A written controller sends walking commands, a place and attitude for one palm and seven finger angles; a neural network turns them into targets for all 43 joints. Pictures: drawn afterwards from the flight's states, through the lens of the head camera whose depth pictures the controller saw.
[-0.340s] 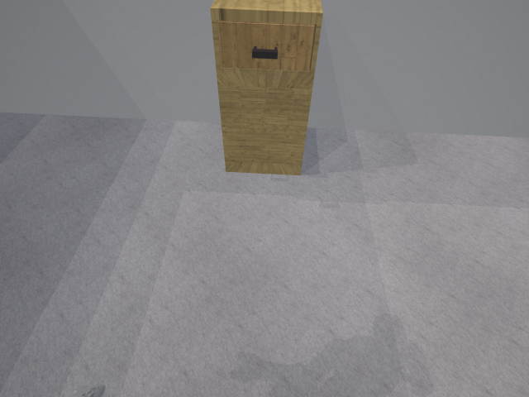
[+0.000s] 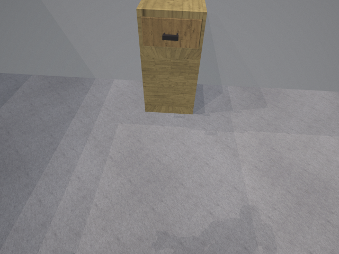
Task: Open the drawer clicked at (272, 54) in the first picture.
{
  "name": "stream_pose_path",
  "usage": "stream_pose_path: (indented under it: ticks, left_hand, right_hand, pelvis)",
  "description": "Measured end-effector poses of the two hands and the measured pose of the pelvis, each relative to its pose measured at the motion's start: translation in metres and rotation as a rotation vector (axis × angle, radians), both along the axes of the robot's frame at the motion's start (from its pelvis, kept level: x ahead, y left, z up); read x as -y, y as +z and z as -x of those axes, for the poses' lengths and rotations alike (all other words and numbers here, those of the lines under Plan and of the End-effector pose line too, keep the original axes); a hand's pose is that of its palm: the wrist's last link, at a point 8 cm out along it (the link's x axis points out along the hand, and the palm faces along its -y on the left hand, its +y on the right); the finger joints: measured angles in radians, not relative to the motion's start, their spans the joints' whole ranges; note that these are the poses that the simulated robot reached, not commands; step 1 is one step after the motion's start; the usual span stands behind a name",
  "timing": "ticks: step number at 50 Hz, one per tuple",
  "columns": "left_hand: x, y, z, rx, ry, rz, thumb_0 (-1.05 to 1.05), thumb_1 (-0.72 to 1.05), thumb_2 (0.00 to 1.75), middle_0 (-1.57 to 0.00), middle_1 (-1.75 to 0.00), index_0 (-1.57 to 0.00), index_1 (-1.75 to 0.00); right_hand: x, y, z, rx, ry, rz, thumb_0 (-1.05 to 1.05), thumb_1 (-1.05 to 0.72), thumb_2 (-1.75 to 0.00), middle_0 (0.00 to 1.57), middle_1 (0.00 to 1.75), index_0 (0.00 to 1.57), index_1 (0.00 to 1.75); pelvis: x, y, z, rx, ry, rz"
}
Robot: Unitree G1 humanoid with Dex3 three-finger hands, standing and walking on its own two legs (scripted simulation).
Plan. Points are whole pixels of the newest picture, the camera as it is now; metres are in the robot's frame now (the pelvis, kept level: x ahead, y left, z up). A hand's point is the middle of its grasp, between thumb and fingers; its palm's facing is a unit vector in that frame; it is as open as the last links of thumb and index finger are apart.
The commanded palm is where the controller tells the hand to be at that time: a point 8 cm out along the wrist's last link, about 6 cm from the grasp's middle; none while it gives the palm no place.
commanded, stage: stand and wait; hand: left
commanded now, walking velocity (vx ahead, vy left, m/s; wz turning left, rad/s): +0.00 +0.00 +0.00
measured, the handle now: (170, 35) +1.35 +0.08 -0.07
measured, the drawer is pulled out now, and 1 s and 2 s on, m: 0.01 0.01 0.01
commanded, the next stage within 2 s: look at it before walking up in 0.48 s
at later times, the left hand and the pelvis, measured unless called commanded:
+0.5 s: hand out of the picture +0.06 +0.24 -0.15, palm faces -0.02 -0.94 -0.33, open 7.4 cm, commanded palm none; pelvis -0.01 -0.01 +0.00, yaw +0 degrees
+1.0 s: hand out of the picture +0.06 +0.24 -0.15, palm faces -0.02 -0.95 -0.32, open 7.4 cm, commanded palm none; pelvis -0.01 -0.01 +0.00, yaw +0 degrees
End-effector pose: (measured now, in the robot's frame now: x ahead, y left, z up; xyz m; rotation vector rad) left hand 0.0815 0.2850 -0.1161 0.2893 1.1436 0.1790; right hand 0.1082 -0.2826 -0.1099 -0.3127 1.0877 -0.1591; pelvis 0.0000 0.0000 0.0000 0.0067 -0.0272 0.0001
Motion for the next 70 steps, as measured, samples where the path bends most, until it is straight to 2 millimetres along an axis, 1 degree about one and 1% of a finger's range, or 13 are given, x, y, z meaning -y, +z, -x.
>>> stream_pose_path:
  ticks: [6, 11, 16, 21, 26, 34, 62, 66, 70]
  left_hand:
    - [-0.001, -0.002, 0.017, -0.044, 0.014, -0.007, 0.00, 0.90, 0.90, -0.20, -0.30, -0.21, -0.30]
    - [-0.002, -0.002, 0.027, -0.069, 0.019, -0.015, 0.00, 0.90, 0.90, -0.20, -0.30, -0.21, -0.30]
    - [-0.002, -0.001, 0.031, -0.079, 0.017, -0.019, 0.00, 0.90, 0.90, -0.20, -0.30, -0.21, -0.30]
    - [-0.001, 0.000, 0.030, -0.074, 0.012, -0.018, 0.00, 0.90, 0.90, -0.20, -0.30, -0.21, -0.30]
    - [0.001, 0.001, 0.027, -0.060, 0.006, -0.016, 0.00, 0.90, 0.90, -0.20, -0.30, -0.21, -0.30]
    - [0.003, 0.001, 0.023, -0.048, -0.002, -0.009, 0.00, 0.90, 0.90, -0.20, -0.30, -0.21, -0.30]
    - [-0.003, -0.001, 0.025, -0.069, 0.011, -0.011, 0.00, 0.90, 0.90, -0.20, -0.30, -0.21, -0.30]
    - [0.004, -0.007, 0.030, -0.090, 0.016, 0.006, 0.00, 0.90, 0.90, -0.20, -0.30, -0.20, -0.30]
    - [0.019, -0.020, 0.041, -0.150, 0.018, 0.056, 0.00, 0.90, 0.90, -0.20, -0.30, -0.20, -0.30]
  right_hand:
    - [0.010, -0.003, 0.024, -0.061, -0.025, 0.013, 0.01, -0.90, -0.90, 0.20, 0.30, 0.21, 0.30]
    - [0.017, -0.005, 0.042, -0.103, -0.044, 0.019, 0.01, -0.90, -0.90, 0.20, 0.30, 0.21, 0.30]
    - [0.020, -0.006, 0.056, -0.131, -0.055, 0.020, 0.01, -0.90, -0.90, 0.20, 0.30, 0.21, 0.30]
    - [0.020, -0.007, 0.062, -0.141, -0.060, 0.016, 0.01, -0.90, -0.90, 0.20, 0.30, 0.21, 0.30]
    - [0.018, -0.007, 0.064, -0.136, -0.061, 0.009, 0.01, -0.90, -0.90, 0.20, 0.30, 0.21, 0.30]
    - [0.016, -0.007, 0.060, -0.126, -0.056, 0.004, 0.01, -0.90, -0.90, 0.20, 0.30, 0.21, 0.30]
    - [0.013, -0.002, 0.044, -0.108, -0.050, 0.014, 0.01, -0.90, -0.90, 0.20, 0.30, 0.21, 0.30]
    - [0.005, -0.008, 0.047, -0.117, -0.060, -0.004, 0.01, -0.90, -0.90, 0.20, 0.30, 0.20, 0.30]
    - [-0.009, -0.019, 0.060, -0.152, -0.091, -0.046, 0.00, -0.91, -0.90, 0.20, 0.30, 0.20, 0.30]
  pelvis:
    - [0.003, 0.001, 0.003, 0.004, -0.001, 0.001]
    - [0.005, 0.002, 0.007, 0.006, -0.002, 0.002]
    - [0.007, 0.003, 0.010, 0.007, -0.003, 0.002]
    - [0.007, 0.003, 0.013, 0.006, -0.004, 0.002]
    - [0.008, 0.003, 0.014, 0.007, -0.005, 0.002]
    - [0.008, 0.004, 0.015, 0.004, -0.006, 0.002]
    - [0.004, 0.005, 0.008, 0.005, -0.008, 0.004]
    - [0.003, 0.003, 0.003, 0.003, -0.025, 0.005]
    - [0.003, -0.002, -0.010, -0.009, -0.050, 0.006]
